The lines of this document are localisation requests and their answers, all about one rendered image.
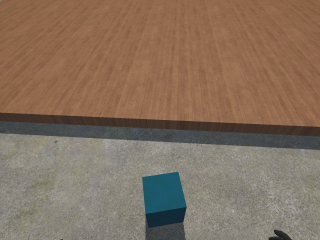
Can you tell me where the right robot hand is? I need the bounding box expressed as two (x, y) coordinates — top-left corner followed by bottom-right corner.
(268, 229), (292, 240)

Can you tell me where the carton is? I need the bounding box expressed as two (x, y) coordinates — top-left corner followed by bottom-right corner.
(142, 172), (187, 228)

